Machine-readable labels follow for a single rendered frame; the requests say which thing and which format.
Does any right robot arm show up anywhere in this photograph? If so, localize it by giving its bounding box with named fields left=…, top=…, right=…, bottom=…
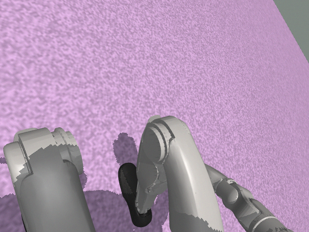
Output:
left=216, top=178, right=293, bottom=232

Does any right robot hand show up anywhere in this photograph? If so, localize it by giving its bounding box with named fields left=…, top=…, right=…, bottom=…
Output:
left=205, top=164, right=227, bottom=193

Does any right robot foot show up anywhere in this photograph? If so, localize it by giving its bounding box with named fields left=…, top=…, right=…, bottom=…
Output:
left=118, top=162, right=152, bottom=227

